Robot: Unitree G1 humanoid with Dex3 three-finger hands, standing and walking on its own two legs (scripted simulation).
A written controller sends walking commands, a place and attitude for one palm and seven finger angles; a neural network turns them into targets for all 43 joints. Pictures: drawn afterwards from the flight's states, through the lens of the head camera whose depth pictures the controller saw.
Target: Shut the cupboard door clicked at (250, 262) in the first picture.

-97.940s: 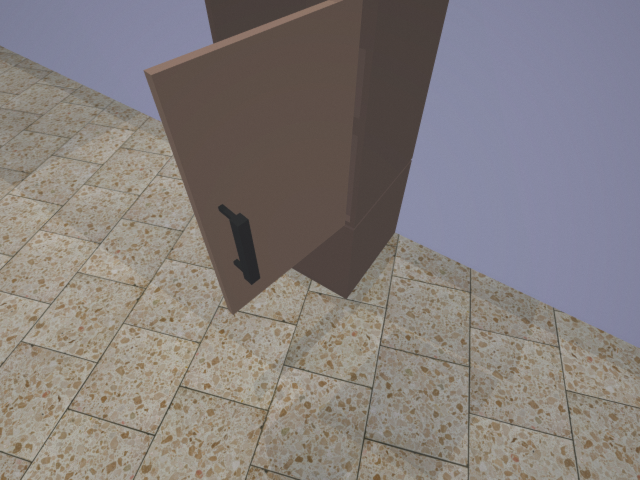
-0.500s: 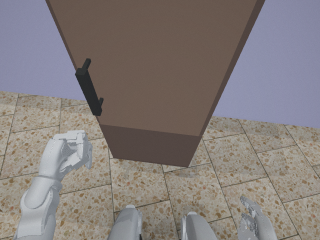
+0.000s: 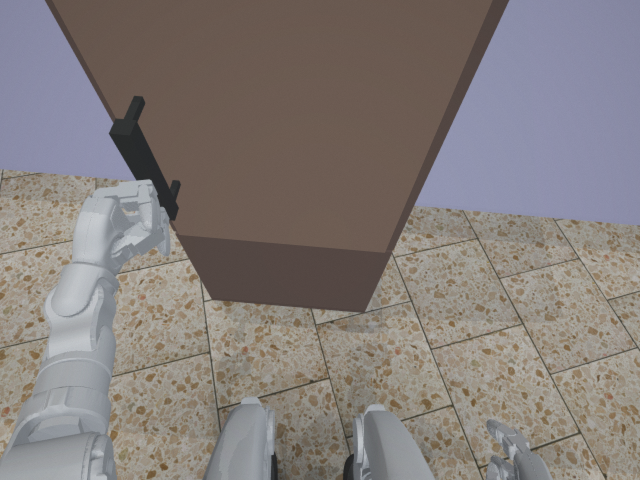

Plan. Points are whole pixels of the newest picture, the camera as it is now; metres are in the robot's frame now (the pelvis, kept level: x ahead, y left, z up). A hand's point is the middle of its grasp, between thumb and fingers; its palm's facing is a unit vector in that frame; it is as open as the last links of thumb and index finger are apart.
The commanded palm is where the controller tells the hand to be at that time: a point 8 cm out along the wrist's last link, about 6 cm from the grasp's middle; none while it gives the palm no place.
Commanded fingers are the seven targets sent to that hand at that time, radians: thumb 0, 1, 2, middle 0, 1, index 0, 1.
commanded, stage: bring the fist close to the handle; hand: left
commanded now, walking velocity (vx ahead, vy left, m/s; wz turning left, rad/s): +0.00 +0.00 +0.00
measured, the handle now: (154, 164) +0.51 +0.23 +0.04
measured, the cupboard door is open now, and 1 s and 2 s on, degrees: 0 0 0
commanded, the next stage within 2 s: push the door shut along its arc in 0.42 s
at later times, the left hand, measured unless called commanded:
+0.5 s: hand (156, 226) +0.41 +0.21 +0.04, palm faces -0.07 -1.00 -0.03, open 3.1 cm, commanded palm +0.39 +0.26 +0.04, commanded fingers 0.00 0.90 0.90 -1.30 -1.50 -1.30 -1.50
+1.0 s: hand (160, 209) +0.43 +0.21 +0.04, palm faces -0.19 -0.98 -0.04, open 3.2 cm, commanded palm +0.45 +0.24 +0.04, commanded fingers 0.00 0.90 0.90 -1.30 -1.50 -1.30 -1.50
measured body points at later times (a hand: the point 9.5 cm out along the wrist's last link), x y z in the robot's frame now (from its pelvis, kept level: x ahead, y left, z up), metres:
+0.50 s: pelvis +0.00 +0.00 +0.00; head +0.12 +0.02 +0.43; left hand +0.41 +0.26 +0.04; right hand +0.11 -0.26 -0.11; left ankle +0.05 +0.11 -0.61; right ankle +0.03 -0.12 -0.61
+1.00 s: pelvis -0.01 +0.00 -0.01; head +0.12 +0.03 +0.42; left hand +0.44 +0.26 +0.05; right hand +0.08 -0.26 -0.13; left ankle +0.05 +0.11 -0.61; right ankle +0.03 -0.12 -0.61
